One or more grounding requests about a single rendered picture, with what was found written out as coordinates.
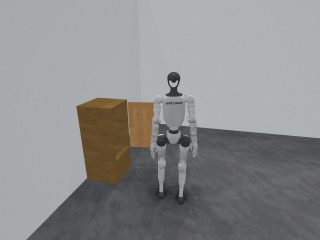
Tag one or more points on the robot left hand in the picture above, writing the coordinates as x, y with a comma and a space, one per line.
152, 148

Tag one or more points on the robot left foot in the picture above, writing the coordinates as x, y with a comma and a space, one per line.
160, 193

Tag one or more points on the cupboard door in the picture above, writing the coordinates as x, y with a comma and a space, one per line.
140, 116

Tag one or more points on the left robot forearm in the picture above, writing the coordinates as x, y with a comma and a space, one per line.
154, 132

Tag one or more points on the right robot upper arm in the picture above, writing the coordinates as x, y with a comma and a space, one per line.
191, 108

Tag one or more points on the right robot forearm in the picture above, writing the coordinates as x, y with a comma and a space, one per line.
193, 131

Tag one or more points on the left robot shin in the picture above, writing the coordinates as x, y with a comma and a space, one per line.
161, 176

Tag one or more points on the robot right hand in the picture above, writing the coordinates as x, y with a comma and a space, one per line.
195, 147

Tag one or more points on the left robot upper arm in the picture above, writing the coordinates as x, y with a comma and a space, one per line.
157, 108

